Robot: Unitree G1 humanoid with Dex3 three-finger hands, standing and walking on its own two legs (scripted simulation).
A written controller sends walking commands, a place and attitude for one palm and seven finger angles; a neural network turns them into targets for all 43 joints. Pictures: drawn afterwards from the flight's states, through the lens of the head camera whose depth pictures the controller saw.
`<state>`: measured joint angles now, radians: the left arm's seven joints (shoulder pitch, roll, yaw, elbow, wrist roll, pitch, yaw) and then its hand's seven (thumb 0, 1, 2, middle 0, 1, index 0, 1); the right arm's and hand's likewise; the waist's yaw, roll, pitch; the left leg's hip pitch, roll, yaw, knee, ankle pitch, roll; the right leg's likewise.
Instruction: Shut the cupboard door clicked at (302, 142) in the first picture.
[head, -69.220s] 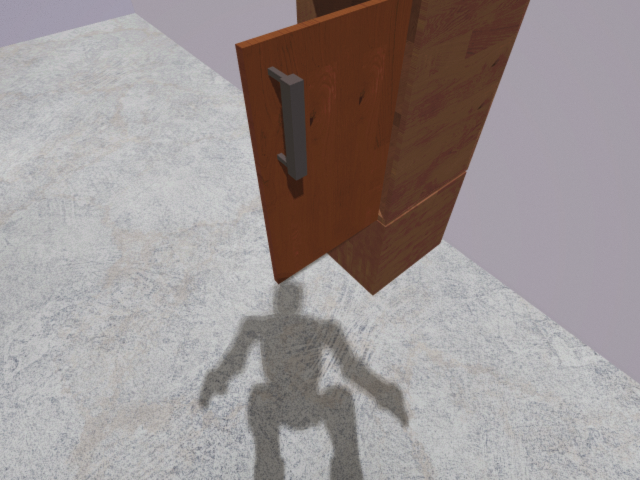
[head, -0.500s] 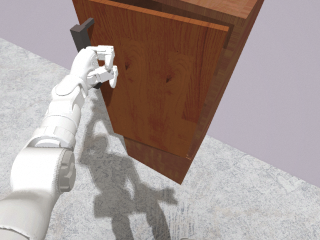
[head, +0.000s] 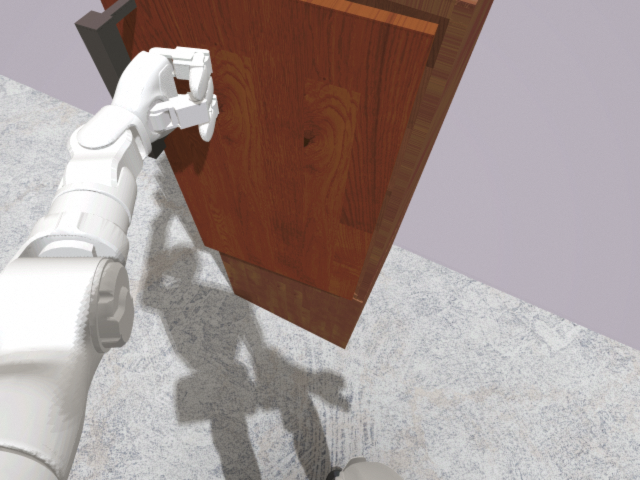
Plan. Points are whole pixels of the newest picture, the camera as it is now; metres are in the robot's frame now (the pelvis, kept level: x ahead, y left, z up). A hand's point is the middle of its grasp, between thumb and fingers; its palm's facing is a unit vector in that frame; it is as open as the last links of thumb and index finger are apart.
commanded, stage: push the door shut along its arc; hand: left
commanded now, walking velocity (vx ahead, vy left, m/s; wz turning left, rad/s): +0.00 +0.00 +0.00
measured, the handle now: (140, 84) +0.57 +0.16 +0.14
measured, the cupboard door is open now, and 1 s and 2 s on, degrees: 5 0 0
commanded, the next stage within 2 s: pull the fist back off the door in 0.12 s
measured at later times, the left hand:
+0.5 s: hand (234, 99) +0.52 +0.05 +0.15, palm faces +0.03 -1.00 -0.02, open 3.0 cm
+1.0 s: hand (217, 159) +0.45 +0.07 +0.14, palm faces -0.02 -1.00 +0.04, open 3.1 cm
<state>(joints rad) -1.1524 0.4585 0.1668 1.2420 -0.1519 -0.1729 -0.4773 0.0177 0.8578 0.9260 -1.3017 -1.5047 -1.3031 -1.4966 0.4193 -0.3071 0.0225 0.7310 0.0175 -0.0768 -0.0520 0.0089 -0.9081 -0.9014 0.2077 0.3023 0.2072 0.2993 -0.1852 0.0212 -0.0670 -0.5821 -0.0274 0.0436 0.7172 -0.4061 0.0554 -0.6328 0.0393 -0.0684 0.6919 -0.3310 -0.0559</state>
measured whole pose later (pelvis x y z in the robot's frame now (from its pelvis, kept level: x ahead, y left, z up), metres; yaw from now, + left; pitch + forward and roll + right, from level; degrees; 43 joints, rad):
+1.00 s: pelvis -0.02 +0.00 +0.01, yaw -1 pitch +9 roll -1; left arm -0.82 0.18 0.17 0.97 -0.14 -0.27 0.05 0.02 0.90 0.90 -1.30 -1.51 -1.30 -1.50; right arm 0.39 -0.29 -0.01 0.69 0.04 -0.06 0.02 0.01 -0.91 -0.90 0.20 0.30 0.20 0.30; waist -0.11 0.03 -0.05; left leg -0.44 -0.01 0.06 0.65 -0.36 0.05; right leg -0.49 0.06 -0.05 0.61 -0.27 -0.06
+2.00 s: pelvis -0.01 +0.01 +0.03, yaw +1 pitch -2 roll -1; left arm 0.11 0.27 0.08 -0.13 -0.07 -0.08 0.06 0.02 0.90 0.90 -1.01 -1.18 -1.02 -1.18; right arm 0.17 -0.22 0.05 0.58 0.04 -0.05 -0.03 0.01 -0.91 -0.90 0.20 0.30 0.20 0.30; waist 0.04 0.06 -0.02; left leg -0.10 -0.05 0.03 0.43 -0.30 0.06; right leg -0.15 0.03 -0.06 0.42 -0.23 -0.04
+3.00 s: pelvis -0.01 +0.02 +0.03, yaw +0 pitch -3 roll -2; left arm 0.46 0.37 0.38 -0.37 -0.07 -0.14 0.10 0.01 0.89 0.90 -0.22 -0.31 -0.22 -0.30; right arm 0.22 -0.23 0.01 0.61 0.03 -0.06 -0.04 0.01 -0.91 -0.90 0.21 0.30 0.21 0.30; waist 0.05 0.08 -0.01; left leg -0.11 -0.04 0.04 0.46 -0.30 0.08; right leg -0.14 0.04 -0.06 0.40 -0.21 -0.03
